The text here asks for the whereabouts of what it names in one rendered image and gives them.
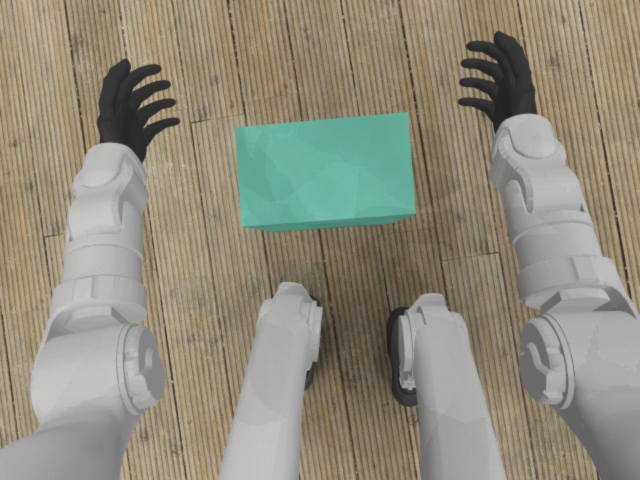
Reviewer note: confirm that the robot right hand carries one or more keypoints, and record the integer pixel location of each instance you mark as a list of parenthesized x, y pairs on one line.
[(512, 92)]

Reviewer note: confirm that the left robot upper arm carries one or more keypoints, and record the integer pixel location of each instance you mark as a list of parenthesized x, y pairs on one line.
[(90, 390)]

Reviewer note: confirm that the robot left hand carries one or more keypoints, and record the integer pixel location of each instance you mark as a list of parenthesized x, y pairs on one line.
[(119, 121)]

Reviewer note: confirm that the left robot shin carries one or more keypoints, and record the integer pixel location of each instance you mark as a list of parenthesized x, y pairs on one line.
[(284, 288)]

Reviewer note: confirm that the right robot thigh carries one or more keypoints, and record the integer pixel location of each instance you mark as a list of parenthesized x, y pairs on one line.
[(457, 439)]

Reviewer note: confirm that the carton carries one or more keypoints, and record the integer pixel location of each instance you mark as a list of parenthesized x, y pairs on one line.
[(320, 174)]

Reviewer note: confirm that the left robot forearm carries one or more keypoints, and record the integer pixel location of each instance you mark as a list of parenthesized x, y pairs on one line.
[(103, 255)]

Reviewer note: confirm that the right robot upper arm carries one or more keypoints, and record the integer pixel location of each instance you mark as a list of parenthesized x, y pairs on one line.
[(586, 365)]

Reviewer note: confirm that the right robot forearm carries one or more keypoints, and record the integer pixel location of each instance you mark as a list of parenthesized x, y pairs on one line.
[(562, 268)]

